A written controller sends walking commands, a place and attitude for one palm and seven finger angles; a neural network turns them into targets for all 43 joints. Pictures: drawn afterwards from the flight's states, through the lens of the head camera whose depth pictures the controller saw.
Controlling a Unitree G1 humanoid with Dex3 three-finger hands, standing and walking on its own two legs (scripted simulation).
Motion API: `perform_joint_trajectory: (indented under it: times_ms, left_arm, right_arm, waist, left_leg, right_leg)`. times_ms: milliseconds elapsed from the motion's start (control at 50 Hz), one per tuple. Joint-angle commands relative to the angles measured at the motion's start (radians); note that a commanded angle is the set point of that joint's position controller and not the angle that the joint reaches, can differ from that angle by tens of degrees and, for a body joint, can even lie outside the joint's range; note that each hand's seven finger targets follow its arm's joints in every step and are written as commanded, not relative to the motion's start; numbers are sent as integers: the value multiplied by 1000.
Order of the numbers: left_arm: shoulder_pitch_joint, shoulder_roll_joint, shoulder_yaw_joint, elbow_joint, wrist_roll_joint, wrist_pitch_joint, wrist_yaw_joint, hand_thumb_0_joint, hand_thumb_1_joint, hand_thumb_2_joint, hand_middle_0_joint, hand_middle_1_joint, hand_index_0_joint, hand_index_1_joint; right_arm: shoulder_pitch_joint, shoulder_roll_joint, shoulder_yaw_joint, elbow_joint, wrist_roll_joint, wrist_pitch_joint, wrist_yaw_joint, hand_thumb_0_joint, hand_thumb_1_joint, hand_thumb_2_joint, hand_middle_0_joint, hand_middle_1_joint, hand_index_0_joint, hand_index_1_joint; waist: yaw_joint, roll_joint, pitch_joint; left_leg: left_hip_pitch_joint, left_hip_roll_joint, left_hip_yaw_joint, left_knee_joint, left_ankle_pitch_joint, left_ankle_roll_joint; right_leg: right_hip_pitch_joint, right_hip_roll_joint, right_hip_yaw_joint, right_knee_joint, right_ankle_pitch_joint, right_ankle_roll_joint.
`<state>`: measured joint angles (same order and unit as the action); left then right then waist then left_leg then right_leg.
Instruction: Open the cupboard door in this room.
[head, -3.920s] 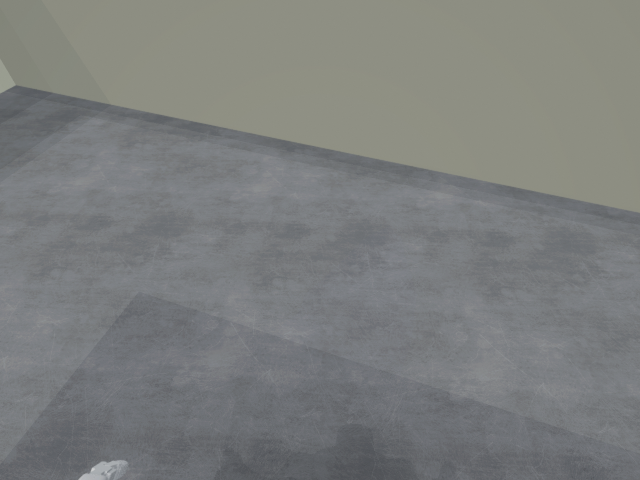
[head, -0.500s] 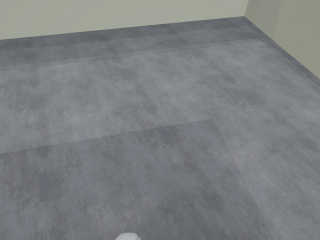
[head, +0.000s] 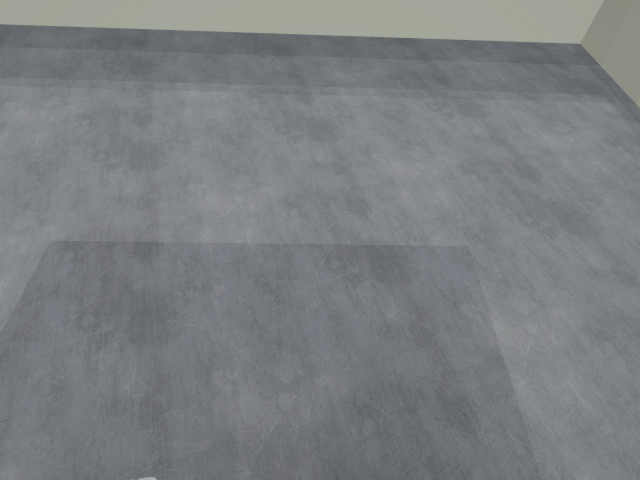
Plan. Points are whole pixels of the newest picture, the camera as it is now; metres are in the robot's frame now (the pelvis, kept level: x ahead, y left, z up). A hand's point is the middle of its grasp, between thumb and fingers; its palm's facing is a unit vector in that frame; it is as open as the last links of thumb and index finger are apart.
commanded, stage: turn or walk to find it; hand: left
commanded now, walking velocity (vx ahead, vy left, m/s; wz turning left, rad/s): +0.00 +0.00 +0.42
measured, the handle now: out of the picture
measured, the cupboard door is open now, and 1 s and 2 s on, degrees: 0 0 0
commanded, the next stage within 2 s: none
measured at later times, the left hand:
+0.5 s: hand out of the picture -0.03 +0.20 -0.18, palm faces +0.27 -0.93 -0.24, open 7.4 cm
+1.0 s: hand out of the picture -0.04 +0.20 -0.15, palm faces +0.44 -0.85 -0.29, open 7.4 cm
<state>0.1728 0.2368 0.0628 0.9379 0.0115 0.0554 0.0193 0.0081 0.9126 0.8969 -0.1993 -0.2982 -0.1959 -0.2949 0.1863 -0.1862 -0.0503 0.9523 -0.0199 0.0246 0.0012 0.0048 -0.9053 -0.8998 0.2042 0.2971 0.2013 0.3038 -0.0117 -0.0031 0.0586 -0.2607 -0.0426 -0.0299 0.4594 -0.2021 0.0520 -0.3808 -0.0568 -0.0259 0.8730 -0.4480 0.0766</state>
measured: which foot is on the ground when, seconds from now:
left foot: down 0.00-0.12, up 0.14-0.50, down 0.52-0.92, up 0.94-1.00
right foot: up 0.00-0.10, down 0.12-0.52, up 0.54-0.90, down 0.92-1.00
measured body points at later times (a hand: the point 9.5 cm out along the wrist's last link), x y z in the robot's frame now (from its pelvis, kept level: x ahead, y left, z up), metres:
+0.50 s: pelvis -0.03 -0.01 -0.01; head +0.01 +0.01 +0.44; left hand -0.04 +0.25 -0.16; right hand +0.10 -0.25 -0.15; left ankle -0.06 +0.11 -0.73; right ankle -0.01 -0.14 -0.74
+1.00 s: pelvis -0.04 -0.03 -0.01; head -0.01 -0.04 +0.44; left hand -0.06 +0.24 -0.13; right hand +0.12 -0.23 -0.17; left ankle -0.08 +0.10 -0.71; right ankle +0.00 -0.12 -0.74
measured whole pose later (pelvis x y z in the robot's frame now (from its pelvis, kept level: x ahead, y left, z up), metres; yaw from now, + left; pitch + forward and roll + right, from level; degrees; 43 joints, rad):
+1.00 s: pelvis -0.04 -0.03 -0.01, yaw +26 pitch +0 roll +1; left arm 0.19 0.18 0.03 0.89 0.02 0.01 0.02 0.01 0.91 0.90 -0.20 -0.30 -0.20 -0.30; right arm 0.20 -0.23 -0.08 0.95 -0.02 0.07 0.01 0.01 -0.91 -0.90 0.20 0.30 0.20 0.30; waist -0.01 0.05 0.05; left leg -0.42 -0.05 -0.07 0.87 -0.43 -0.01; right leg -0.26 -0.05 -0.10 0.60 -0.32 -0.02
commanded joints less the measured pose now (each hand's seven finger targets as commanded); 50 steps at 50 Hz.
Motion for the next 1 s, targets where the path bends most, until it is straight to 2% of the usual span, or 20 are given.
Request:
perform_joint_trajectory:
  times_ms: [0,60,80,100,120,200,360,420,460,480,500,520,620,740,860,880,900,920,960,980]
  left_arm:
    - [8,53,10,-88,-4,-30,5,0,900,900,-200,-300,-200,-300]
    - [96,74,15,-69,-4,-43,11,0,900,900,-200,-300,-200,-300]
    - [117,122,24,-68,5,-52,17,0,900,900,-200,-300,-200,-300]
    - [118,204,40,-72,18,-57,22,0,900,900,-200,-300,-200,-300]
    - [100,212,39,-93,12,-53,21,0,900,900,-200,-300,-200,-300]
    - [-39,116,15,-122,10,-61,18,0,900,900,-200,-300,-200,-300]
    - [103,167,32,-54,22,-58,14,0,900,900,-200,-300,-200,-300]
    - [98,192,40,-43,21,-52,14,0,900,900,-200,-300,-200,-300]
    - [80,177,40,-41,10,-43,11,0,900,900,-200,-300,-200,-300]
    - [100,137,35,-56,2,-35,6,0,900,900,-200,-300,-200,-300]
    - [93,69,17,-91,0,-32,1,0,900,900,-200,-300,-200,-300]
    - [22,77,9,-106,8,-22,7,0,900,900,-200,-300,-200,-300]
    - [32,75,17,-50,3,-22,-8,0,900,900,-200,-300,-200,-300]
    - [6,59,12,-74,1,-20,-4,0,900,900,-200,-300,-200,-300]
    - [119,68,14,-63,-3,-42,3,0,900,900,-200,-300,-200,-300]
    - [153,100,22,-59,4,-52,8,0,900,900,-200,-300,-200,-300]
    - [168,192,39,-62,21,-62,16,0,900,900,-200,-300,-200,-300]
    - [148,229,38,-85,15,-55,14,0,900,900,-200,-300,-200,-300]
    - [59,169,35,-107,11,-55,20,0,900,900,-200,-300,-200,-300]
    - [9,137,23,-115,11,-59,16,0,900,900,-200,-300,-200,-300]
  right_arm:
    - [44,-214,-56,-54,-8,-6,-16,0,-900,-900,200,300,200,300]
    - [10,-197,-58,-67,3,-2,-9,0,-900,-900,200,300,200,300]
    - [14,-156,-53,-76,10,-3,-3,0,-900,-900,200,300,200,300]
    - [23,-96,-41,-101,13,-3,2,0,-900,-900,200,300,200,300]
    - [-4,-141,-55,-105,-3,10,0,0,-900,-900,200,300,200,300]
    - [52,-126,-57,-41,-5,32,19,0,-900,-900,200,300,200,300]
    - [-63,-96,-32,-61,7,23,17,0,-900,-900,200,300,200,300]
    - [-22,-99,-27,-55,12,12,12,0,-900,-900,200,300,200,300]
    - [42,-124,-30,-39,10,0,12,0,-900,-900,200,300,200,300]
    - [78,-198,-45,-37,3,-11,10,0,-900,-900,200,300,200,300]
    - [118,-288,-66,-38,-1,-13,6,0,-900,-900,200,300,200,300]
    - [166,-297,-69,-14,0,-12,-6,0,-900,-900,200,300,200,300]
    - [6,-208,-36,-54,-1,-21,-22,0,-900,-900,200,300,200,300]
    - [28,-218,-46,-56,-5,-12,-18,0,-900,-900,200,300,200,300]
    - [-21,-210,-54,-81,-1,0,-8,0,-900,-900,200,300,200,300]
    - [-20,-179,-52,-86,6,-1,-4,0,-900,-900,200,300,200,300]
    - [-2,-105,-41,-108,14,-2,3,0,-900,-900,200,300,200,300]
    - [-25,-126,-49,-124,4,6,2,0,-900,-900,200,300,200,300]
    - [-28,-150,-61,-98,-2,28,8,0,-900,-900,200,300,200,300]
    - [-5,-144,-58,-69,-5,29,14,0,-900,-900,200,300,200,300]
  waist:
    - [-18,143,-108]
    - [32,105,-131]
    - [44,-11,-133]
    - [45,-269,-93]
    - [60,-248,-81]
    - [-20,-133,11]
    - [57,-185,-26]
    - [39,-221,-76]
    - [-2,-142,-105]
    - [-17,54,-149]
    - [-33,318,-141]
    - [-72,261,-156]
    - [-2,155,-72]
    - [-23,141,-77]
    - [34,124,-95]
    - [52,41,-109]
    - [52,-243,-109]
    - [64,-273,-80]
    - [25,-209,-8]
    - [0,-149,15]
  left_leg:
    - [107,253,-305,-94,377,123]
    - [-25,190,-284,-18,266,60]
    - [-159,123,-219,81,96,5]
    - [-335,-21,-40,277,-231,-68]
    - [-315,-5,-43,480,-352,-74]
    - [-298,54,-20,742,-170,-96]
    - [-196,68,84,403,-265,-117]
    - [-95,56,120,226,-217,-103]
    - [77,65,116,-14,-13,-88]
    - [225,193,-45,-80,187,-37]
    - [297,430,-322,-102,539,91]
    - [239,454,-320,-100,558,153]
    - [109,284,-155,-114,416,101]
    - [120,281,-215,-119,336,124]
    - [-35,216,-236,-20,249,69]
    - [-122,159,-193,69,126,18]
    - [-303,11,-37,281,-166,-58]
    - [-307,-6,-27,490,-372,-73]
    - [-306,40,-68,711,-291,-69]
    - [-306,55,-52,754,-216,-79]
  right_leg:
    - [32,23,-4,-161,10,-13]
    - [247,19,-8,-447,216,-24]
    - [368,-98,99,-549,223,-57]
    - [401,-343,339,-614,234,-161]
    - [266,-426,360,-637,247,-240]
    - [146,-247,96,-592,310,-188]
    - [265,-283,17,-497,608,-215]
    - [279,-286,-10,-418,676,-194]
    - [202,-252,-76,-296,581,-120]
    - [49,-177,-133,-140,369,-57]
    - [-172,-67,-144,55,-165,4]
    - [-159,-60,-48,185,-210,-8]
    - [-125,-54,-4,220,10,-3]
    - [-69,-19,-10,23,-12,-1]
    - [205,18,-34,-369,186,-17]
    - [313,-48,23,-498,243,-30]
    - [396,-296,298,-586,273,-118]
    - [261,-427,352,-619,294,-215]
    - [117,-356,297,-651,172,-213]
    - [119,-293,185,-622,217,-191]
